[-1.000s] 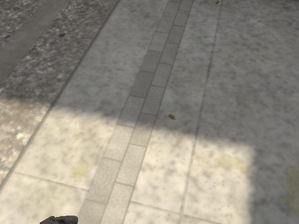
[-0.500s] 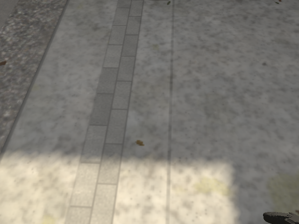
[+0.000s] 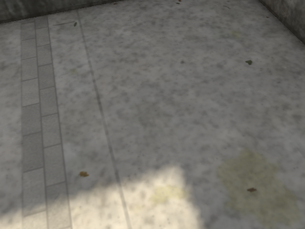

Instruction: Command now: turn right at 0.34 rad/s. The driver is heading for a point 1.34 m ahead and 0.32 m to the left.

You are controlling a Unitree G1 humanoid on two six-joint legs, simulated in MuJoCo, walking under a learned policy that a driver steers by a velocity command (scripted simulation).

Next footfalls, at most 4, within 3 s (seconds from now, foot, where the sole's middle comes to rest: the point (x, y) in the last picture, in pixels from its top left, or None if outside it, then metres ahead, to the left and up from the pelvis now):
0.32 left None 0.03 0.13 -0.76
2.48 left None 0.43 0.12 -0.76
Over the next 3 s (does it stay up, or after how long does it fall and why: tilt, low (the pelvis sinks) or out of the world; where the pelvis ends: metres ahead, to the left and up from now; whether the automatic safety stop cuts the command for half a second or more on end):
stays up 0.53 0.01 0.01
